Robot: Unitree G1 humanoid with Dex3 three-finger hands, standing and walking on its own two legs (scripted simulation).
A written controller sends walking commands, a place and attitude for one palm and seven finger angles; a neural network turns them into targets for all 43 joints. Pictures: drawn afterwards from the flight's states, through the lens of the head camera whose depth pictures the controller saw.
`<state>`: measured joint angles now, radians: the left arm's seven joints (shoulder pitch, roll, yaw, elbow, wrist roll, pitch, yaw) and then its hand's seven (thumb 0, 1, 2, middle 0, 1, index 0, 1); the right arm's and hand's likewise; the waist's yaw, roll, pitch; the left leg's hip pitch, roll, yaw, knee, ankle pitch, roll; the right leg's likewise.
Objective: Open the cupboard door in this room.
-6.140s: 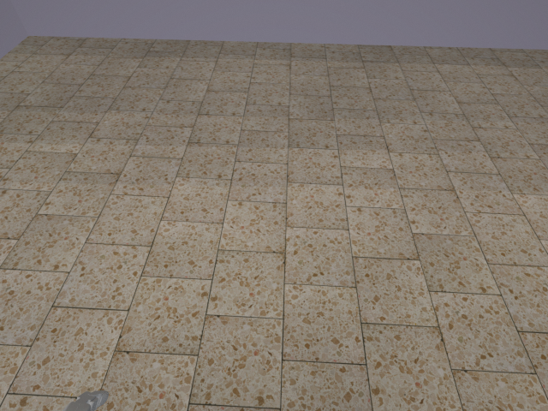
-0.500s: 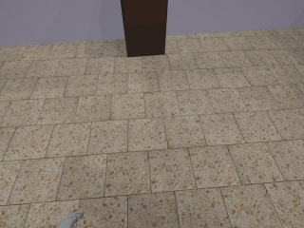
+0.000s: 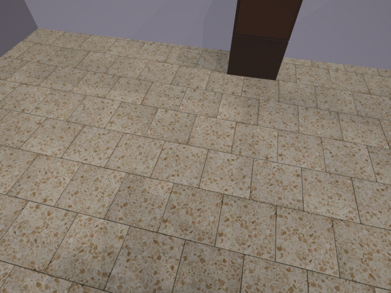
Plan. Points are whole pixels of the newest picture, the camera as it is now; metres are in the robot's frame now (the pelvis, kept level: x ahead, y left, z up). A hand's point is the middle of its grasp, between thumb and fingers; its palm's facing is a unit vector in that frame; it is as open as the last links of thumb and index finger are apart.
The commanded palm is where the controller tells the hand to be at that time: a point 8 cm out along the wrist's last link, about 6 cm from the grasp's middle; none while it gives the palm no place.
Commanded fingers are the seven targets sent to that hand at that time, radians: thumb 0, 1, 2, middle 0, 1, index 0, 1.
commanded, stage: stand and wait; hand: left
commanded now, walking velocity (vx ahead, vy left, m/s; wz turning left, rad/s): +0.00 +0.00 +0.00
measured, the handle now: out of the picture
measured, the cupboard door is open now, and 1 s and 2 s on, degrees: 0 0 0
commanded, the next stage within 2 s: turn or walk to find it in 0.08 s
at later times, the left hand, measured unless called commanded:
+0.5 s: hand out of the picture +0.00 +0.20 -0.15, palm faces +0.14 -0.96 -0.25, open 7.3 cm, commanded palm none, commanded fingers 0.00 0.90 0.90 -0.20 -0.30 -0.20 -0.30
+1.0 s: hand out of the picture -0.06 +0.21 -0.17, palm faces +0.19 -0.95 -0.24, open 7.3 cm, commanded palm none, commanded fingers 0.00 0.90 0.90 -0.20 -0.30 -0.20 -0.30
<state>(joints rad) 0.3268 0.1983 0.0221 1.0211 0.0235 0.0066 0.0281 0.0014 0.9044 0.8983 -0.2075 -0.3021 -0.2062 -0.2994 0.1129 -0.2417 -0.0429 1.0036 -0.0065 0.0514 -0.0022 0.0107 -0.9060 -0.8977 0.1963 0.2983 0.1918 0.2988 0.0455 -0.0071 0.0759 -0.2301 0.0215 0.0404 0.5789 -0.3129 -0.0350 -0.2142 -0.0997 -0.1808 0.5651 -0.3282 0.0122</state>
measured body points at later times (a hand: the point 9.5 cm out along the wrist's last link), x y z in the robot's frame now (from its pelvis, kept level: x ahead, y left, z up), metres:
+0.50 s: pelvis -0.03 +0.00 +0.00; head -0.02 -0.02 +0.45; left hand +0.00 +0.25 -0.13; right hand +0.03 -0.24 -0.16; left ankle -0.05 +0.12 -0.69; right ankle -0.03 -0.11 -0.73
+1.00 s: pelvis -0.05 +0.02 +0.00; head -0.04 +0.02 +0.45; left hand -0.07 +0.26 -0.15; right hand +0.01 -0.20 -0.16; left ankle -0.07 +0.14 -0.73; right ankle -0.06 -0.10 -0.73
